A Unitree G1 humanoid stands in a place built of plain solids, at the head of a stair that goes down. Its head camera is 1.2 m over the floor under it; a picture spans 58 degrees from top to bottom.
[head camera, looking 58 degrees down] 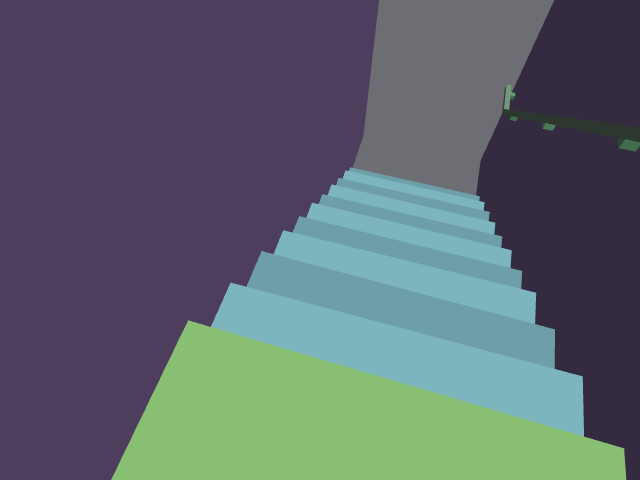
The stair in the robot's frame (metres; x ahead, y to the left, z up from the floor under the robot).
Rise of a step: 0.19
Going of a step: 0.24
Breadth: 1.20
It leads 16 degrees to the right of straight ahead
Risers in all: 11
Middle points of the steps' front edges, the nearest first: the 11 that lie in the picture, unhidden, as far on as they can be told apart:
0.30 -0.19 0.00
0.53 -0.26 -0.19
0.76 -0.33 -0.39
1.00 -0.40 -0.58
1.21 -0.46 -0.76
1.44 -0.53 -0.94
1.66 -0.59 -1.14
1.89 -0.66 -1.32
2.11 -0.73 -1.50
2.35 -0.80 -1.69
2.56 -0.86 -1.88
